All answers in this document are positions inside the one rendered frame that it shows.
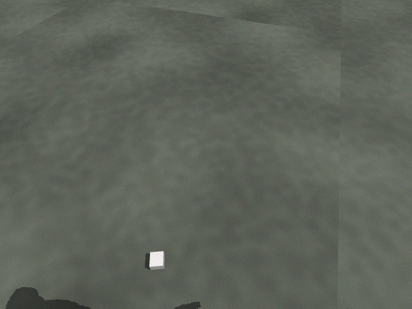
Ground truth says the small box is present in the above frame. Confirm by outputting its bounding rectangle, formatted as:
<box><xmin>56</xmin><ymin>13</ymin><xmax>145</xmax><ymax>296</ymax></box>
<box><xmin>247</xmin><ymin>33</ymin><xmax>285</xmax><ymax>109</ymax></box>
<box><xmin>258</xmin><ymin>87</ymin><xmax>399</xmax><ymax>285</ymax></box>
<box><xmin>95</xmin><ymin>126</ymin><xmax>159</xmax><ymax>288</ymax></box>
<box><xmin>149</xmin><ymin>251</ymin><xmax>165</xmax><ymax>270</ymax></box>

